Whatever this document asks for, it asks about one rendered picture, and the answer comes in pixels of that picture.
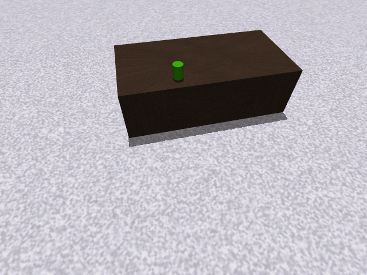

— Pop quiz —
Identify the can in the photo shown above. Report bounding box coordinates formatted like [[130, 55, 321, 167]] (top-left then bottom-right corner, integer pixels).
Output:
[[172, 61, 184, 81]]

